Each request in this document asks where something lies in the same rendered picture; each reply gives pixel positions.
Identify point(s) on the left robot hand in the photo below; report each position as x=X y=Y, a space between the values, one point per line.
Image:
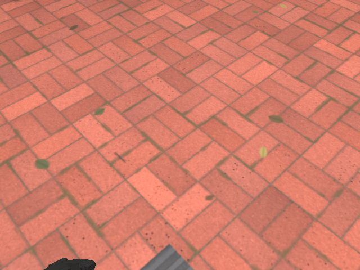
x=75 y=264

